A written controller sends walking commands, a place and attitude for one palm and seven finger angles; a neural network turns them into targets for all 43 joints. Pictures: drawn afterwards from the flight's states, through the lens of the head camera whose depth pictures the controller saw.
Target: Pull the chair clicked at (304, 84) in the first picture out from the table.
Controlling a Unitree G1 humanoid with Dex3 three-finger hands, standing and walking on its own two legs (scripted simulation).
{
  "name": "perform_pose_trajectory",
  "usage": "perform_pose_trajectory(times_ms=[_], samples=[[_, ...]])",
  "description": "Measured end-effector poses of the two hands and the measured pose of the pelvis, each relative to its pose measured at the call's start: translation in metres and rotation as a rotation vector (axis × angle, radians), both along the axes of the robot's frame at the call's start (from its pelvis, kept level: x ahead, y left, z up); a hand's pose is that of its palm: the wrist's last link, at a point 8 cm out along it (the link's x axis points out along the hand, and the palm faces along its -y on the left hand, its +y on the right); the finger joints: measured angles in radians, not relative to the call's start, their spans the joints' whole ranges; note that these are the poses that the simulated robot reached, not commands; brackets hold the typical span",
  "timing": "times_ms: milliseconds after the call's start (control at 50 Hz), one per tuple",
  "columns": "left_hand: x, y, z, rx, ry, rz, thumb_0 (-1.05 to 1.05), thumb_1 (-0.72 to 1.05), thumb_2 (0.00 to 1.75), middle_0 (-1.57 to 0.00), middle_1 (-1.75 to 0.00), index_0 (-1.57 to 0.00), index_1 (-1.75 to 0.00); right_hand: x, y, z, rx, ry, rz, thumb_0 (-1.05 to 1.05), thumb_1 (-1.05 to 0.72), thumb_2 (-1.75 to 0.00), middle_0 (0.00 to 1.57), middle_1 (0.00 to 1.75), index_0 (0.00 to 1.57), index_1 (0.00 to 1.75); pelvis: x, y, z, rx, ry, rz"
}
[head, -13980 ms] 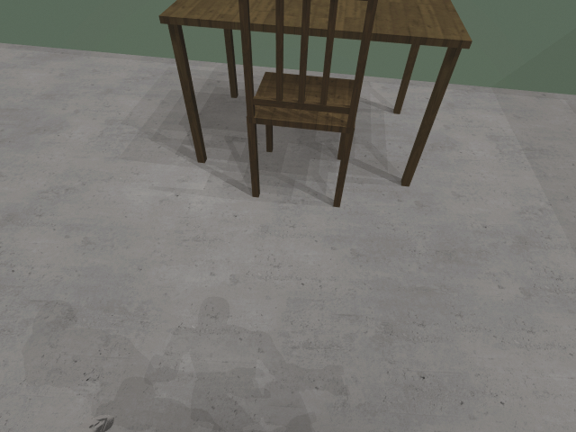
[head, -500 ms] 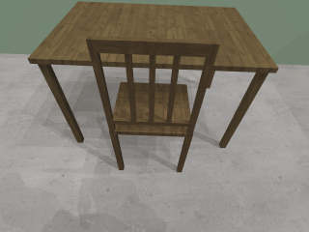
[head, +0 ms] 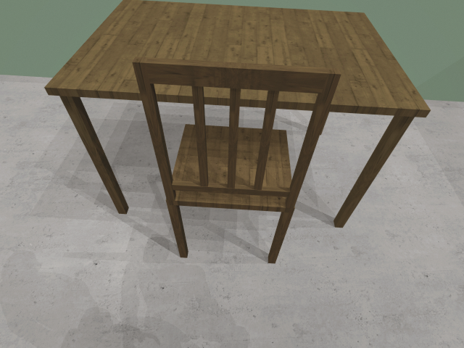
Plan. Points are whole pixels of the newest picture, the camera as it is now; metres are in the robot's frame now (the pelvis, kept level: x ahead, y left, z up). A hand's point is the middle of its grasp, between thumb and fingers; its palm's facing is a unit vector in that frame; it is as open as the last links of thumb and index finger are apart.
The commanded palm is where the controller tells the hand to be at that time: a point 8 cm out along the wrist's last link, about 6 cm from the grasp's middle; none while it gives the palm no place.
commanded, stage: look again from close up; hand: left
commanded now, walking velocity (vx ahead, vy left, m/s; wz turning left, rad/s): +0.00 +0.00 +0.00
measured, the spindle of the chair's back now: (232, 145) +0.62 +0.04 -0.05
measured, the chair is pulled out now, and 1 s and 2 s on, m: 0.00 0.00 0.00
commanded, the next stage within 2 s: shuffle to correct the standing spot in 0.78 s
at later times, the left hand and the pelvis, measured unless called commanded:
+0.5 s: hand out of the picture -0.02 +0.17 -0.18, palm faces +0.04 -0.99 -0.15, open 7.3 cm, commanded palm none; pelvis +0.00 +0.01 +0.00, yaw +0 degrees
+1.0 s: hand out of the picture -0.03 +0.17 -0.18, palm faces +0.04 -0.99 -0.14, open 7.4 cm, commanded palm none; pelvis +0.00 +0.02 +0.00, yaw +0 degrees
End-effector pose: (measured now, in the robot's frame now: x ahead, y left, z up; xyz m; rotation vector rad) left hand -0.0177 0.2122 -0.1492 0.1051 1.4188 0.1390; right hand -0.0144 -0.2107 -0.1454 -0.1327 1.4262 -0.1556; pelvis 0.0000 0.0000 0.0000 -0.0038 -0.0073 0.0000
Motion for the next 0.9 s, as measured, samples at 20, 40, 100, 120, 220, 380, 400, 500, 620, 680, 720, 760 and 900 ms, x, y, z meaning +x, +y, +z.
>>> perform_pose_trajectory(times_ms=[20, 40, 100, 120, 220, 380, 400, 500, 620, 680, 720, 760, 900], samples=[[0.001, 0.001, 0.000, 0.001, -0.002, 0.000, 0.01, 0.92, 0.90, -0.20, -0.30, -0.20, -0.30, -0.001, 0.001, 0.000, 0.001, 0.001, -0.001, 0.00, -0.91, -0.90, 0.20, 0.30, 0.20, 0.30, 0.000, 0.000, 0.000, 0.000, 0.000, 0.000], [0.002, 0.002, 0.000, 0.002, -0.004, -0.001, 0.01, 0.92, 0.90, -0.20, -0.30, -0.20, -0.30, -0.001, 0.002, 0.000, 0.003, 0.001, -0.003, 0.00, -0.91, -0.90, 0.20, 0.30, 0.20, 0.30, 0.001, 0.001, 0.000, 0.000, -0.001, 0.000], [0.004, 0.004, 0.000, 0.006, -0.010, -0.001, 0.01, 0.92, 0.90, -0.20, -0.30, -0.20, -0.30, -0.003, 0.006, -0.001, 0.007, 0.002, -0.005, 0.00, -0.91, -0.90, 0.20, 0.30, 0.20, 0.30, 0.001, 0.003, 0.000, 0.001, -0.003, 0.000], [0.005, 0.005, 0.000, 0.008, -0.012, -0.001, 0.01, 0.92, 0.90, -0.20, -0.30, -0.20, -0.30, -0.004, 0.007, -0.001, 0.009, 0.002, -0.006, 0.00, -0.91, -0.90, 0.20, 0.30, 0.20, 0.30, 0.001, 0.003, 0.000, 0.001, -0.004, 0.000], [0.007, 0.009, 0.000, 0.012, -0.022, 0.000, 0.01, 0.92, 0.90, -0.20, -0.30, -0.20, -0.30, -0.007, 0.014, -0.002, 0.017, 0.003, -0.010, 0.00, -0.91, -0.90, 0.20, 0.30, 0.20, 0.30, 0.001, 0.006, 0.000, 0.001, -0.007, 0.000], [0.002, 0.012, 0.000, 0.006, -0.015, 0.003, 0.01, 0.92, 0.90, -0.20, -0.30, -0.20, -0.30, -0.012, 0.021, -0.001, 0.022, 0.007, -0.013, 0.00, -0.91, -0.90, 0.20, 0.30, 0.20, 0.30, 0.000, 0.011, 0.000, 0.002, -0.008, -0.001], [0.001, 0.011, 0.000, 0.005, -0.012, 0.004, 0.01, 0.92, 0.90, -0.20, -0.30, -0.20, -0.30, -0.012, 0.021, -0.001, 0.022, 0.008, -0.013, 0.00, -0.91, -0.90, 0.20, 0.30, 0.20, 0.30, 0.000, 0.011, 0.000, 0.002, -0.007, -0.001], [-0.005, 0.010, -0.001, -0.006, 0.003, 0.008, 0.01, 0.91, 0.90, -0.20, -0.30, -0.20, -0.30, -0.015, 0.023, -0.001, 0.019, 0.013, -0.015, 0.00, -0.91, -0.90, 0.20, 0.30, 0.20, 0.30, -0.001, 0.014, 0.000, 0.002, -0.007, -0.001], [-0.011, 0.008, -0.001, -0.014, 0.019, 0.014, 0.01, 0.91, 0.90, -0.20, -0.30, -0.20, -0.30, -0.017, 0.025, -0.001, 0.017, 0.017, -0.013, 0.00, -0.91, -0.90, 0.20, 0.30, 0.20, 0.30, -0.001, 0.016, 0.000, 0.003, -0.006, -0.001], [-0.013, 0.008, -0.002, -0.017, 0.025, 0.015, 0.01, 0.91, 0.90, -0.20, -0.30, -0.20, -0.30, -0.016, 0.026, 0.000, 0.017, 0.018, -0.013, 0.00, -0.91, -0.90, 0.20, 0.30, 0.20, 0.30, -0.001, 0.017, 0.000, 0.003, -0.005, -0.001], [-0.015, 0.008, -0.002, -0.017, 0.028, 0.016, 0.01, 0.91, 0.90, -0.20, -0.30, -0.20, -0.30, -0.016, 0.026, 0.000, 0.016, 0.017, -0.012, 0.00, -0.91, -0.90, 0.20, 0.30, 0.20, 0.30, -0.001, 0.017, 0.000, 0.003, -0.005, -0.001], [-0.015, 0.008, -0.002, -0.018, 0.031, 0.016, 0.01, 0.91, 0.90, -0.20, -0.30, -0.20, -0.30, -0.015, 0.027, 0.000, 0.016, 0.015, -0.013, 0.00, -0.91, -0.90, 0.20, 0.30, 0.20, 0.30, -0.001, 0.018, -0.001, 0.003, -0.005, -0.001], [-0.015, 0.009, -0.001, -0.015, 0.032, 0.015, 0.01, 0.91, 0.90, -0.20, -0.30, -0.20, -0.30, -0.012, 0.028, -0.001, 0.017, 0.009, -0.012, 0.00, -0.91, -0.90, 0.20, 0.30, 0.20, 0.30, 0.000, 0.018, -0.001, 0.002, -0.005, -0.002]])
